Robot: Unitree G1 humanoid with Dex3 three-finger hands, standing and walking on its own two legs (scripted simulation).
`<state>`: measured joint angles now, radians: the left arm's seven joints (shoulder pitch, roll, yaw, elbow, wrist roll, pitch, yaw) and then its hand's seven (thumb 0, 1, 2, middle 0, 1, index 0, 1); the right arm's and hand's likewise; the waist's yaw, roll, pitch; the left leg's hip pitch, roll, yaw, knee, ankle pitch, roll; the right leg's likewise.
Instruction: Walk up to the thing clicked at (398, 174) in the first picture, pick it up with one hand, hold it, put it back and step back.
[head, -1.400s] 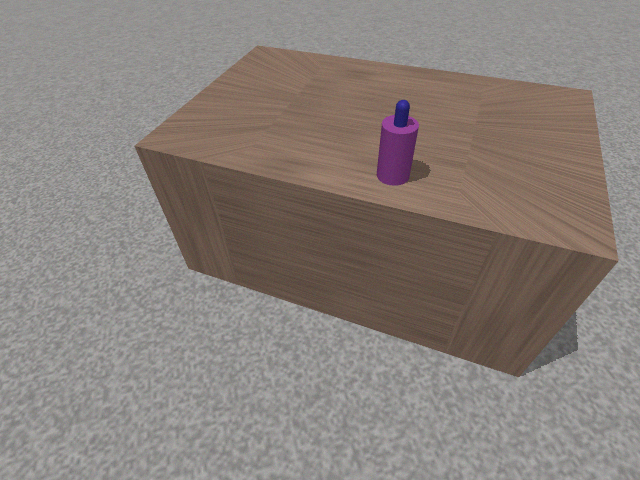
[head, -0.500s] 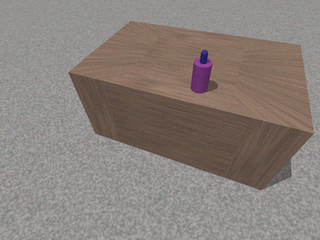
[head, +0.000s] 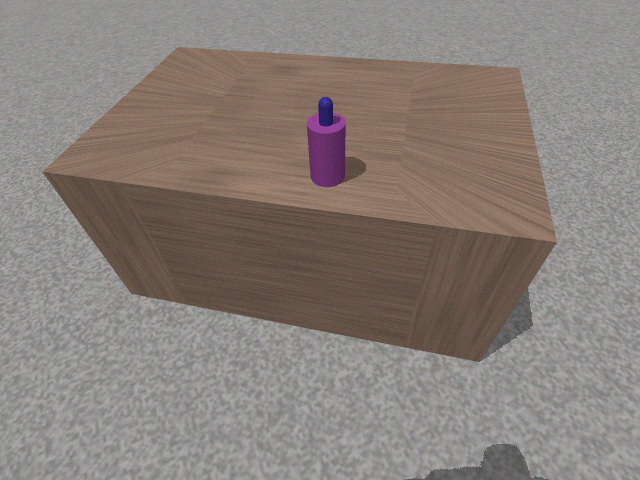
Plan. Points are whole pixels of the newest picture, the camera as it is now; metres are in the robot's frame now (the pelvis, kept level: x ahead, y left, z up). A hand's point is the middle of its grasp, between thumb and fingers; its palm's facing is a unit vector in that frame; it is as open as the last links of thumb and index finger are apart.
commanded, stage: walk up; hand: left
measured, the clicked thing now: (326, 140) +0.84 +0.02 -0.06
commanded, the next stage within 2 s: none
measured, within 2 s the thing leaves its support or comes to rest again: neither
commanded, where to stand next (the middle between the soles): +0.36 -0.09 m, yaw -13 degrees
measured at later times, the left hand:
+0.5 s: hand (199, 417) +0.25 +0.22 -0.16, palm faces -0.19 -0.92 -0.33, open 7.4 cm
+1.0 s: hand (282, 293) +0.46 +0.10 -0.13, palm faces -0.26 -0.88 -0.40, open 7.4 cm
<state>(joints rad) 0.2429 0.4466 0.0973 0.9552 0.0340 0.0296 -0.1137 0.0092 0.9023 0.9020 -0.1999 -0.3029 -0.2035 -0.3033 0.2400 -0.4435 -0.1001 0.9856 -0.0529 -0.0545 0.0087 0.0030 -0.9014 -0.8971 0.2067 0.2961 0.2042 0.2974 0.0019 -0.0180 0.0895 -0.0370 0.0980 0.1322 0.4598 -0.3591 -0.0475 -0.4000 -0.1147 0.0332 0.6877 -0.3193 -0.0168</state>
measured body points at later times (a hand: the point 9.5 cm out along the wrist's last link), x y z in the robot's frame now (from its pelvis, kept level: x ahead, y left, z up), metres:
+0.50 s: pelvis +0.17 -0.04 -0.01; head +0.18 -0.01 +0.44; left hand +0.26 +0.27 -0.14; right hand +0.17 -0.37 -0.10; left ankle +0.21 +0.07 -0.73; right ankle +0.12 -0.16 -0.68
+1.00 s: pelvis +0.29 -0.11 -0.01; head +0.32 -0.15 +0.44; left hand +0.47 +0.15 -0.10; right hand +0.27 -0.42 -0.15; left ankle +0.31 +0.04 -0.68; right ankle +0.34 -0.23 -0.73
